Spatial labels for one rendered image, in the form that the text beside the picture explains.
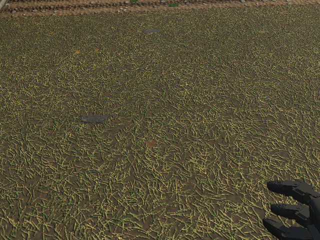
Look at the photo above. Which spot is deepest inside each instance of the robot right hand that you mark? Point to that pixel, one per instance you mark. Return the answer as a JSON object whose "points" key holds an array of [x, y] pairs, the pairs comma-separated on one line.
{"points": [[308, 217]]}

